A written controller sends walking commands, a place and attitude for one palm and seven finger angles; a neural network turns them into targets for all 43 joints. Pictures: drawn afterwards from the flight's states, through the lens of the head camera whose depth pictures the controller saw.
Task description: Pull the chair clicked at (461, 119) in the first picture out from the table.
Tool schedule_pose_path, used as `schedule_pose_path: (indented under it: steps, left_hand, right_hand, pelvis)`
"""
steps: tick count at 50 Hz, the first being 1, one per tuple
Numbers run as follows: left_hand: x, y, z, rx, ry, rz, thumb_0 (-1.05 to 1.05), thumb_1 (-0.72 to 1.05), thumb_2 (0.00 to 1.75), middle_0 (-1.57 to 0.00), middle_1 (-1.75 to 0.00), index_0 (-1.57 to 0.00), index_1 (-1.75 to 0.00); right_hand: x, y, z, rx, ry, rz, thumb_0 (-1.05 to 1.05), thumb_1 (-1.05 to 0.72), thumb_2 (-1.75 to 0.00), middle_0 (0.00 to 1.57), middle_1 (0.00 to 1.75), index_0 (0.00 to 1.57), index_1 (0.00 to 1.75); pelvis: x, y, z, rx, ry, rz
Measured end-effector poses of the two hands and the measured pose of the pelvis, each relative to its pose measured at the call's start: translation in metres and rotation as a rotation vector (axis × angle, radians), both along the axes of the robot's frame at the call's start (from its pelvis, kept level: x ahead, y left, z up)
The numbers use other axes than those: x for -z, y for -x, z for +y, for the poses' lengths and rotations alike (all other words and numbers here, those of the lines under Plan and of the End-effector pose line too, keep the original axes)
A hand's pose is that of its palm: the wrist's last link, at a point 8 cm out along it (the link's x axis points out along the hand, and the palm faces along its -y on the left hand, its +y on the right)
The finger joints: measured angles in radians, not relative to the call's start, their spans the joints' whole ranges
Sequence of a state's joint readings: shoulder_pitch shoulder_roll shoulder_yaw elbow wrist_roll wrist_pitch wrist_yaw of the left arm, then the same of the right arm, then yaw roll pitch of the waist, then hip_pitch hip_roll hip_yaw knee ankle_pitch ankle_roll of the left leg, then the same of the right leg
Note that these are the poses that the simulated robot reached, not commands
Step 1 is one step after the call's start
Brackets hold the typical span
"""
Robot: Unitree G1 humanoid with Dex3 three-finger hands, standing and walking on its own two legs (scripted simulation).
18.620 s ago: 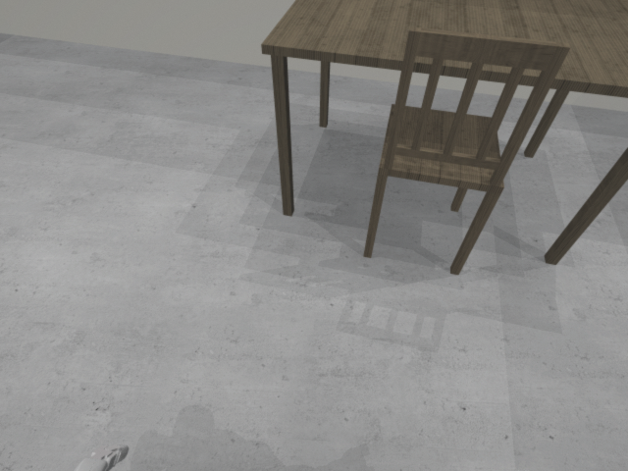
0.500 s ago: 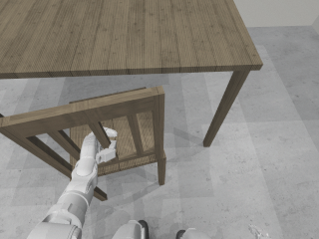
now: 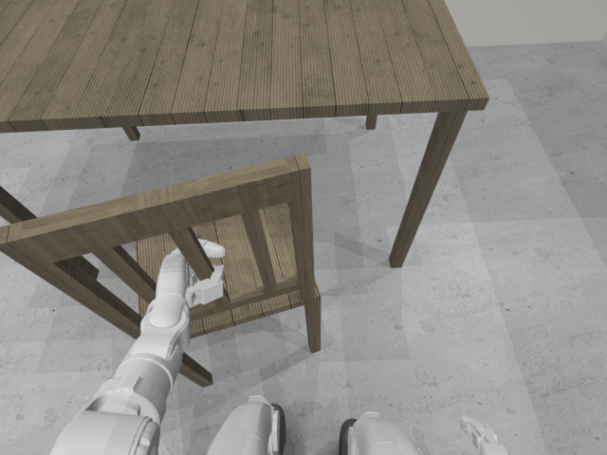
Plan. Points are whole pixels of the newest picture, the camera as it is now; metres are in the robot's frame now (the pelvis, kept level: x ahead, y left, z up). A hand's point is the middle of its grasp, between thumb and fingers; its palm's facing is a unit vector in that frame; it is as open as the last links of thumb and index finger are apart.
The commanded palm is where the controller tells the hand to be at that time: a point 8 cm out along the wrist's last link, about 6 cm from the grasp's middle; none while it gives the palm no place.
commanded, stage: step backward, pulling the chair out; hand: left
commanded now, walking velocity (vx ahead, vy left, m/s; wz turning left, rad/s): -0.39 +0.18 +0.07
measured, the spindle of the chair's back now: (204, 269) +0.38 +0.18 -0.06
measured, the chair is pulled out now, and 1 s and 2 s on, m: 0.19 0.30 0.51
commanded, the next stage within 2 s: stop walking, hand still on the chair in 1.96 s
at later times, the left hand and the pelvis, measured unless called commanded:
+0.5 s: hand (209, 320) +0.29 +0.15 -0.05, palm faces -0.03 -0.98 -0.20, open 5.3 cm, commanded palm +0.28 +0.21 -0.05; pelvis -0.05 +0.03 +0.00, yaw +2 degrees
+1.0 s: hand (203, 360) +0.24 +0.15 -0.05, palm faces +0.02 -0.98 -0.18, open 5.4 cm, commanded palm +0.21 +0.20 -0.05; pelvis -0.13 +0.03 +0.01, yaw +5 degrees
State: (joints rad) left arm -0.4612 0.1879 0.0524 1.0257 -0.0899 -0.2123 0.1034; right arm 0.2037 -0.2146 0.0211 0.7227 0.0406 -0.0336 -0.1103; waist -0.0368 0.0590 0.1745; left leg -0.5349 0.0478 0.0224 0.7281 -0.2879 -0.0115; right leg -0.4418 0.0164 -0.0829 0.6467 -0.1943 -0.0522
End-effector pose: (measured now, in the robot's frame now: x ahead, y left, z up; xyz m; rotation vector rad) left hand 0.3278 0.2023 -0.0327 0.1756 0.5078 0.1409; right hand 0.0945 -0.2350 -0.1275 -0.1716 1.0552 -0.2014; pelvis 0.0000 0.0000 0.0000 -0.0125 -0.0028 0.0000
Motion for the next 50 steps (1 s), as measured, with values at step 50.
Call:
schedule_pose_path:
  steps: [50]
  left_hand:
    - [-0.002, 0.111, 0.0, 0.075, 0.025, 0.006, 0.03, 0.65, 0.77, -0.21, -1.17, -0.5, -1.45]
  right_hand:
    - [-0.011, 0.133, -0.005, -0.015, 0.102, 0.14, 0.0, -0.91, -0.9, 0.21, 0.3, 0.2, 0.3]
  pelvis:
    - [-0.009, 0.129, 0.03, -0.082, -0.004, 0.055]
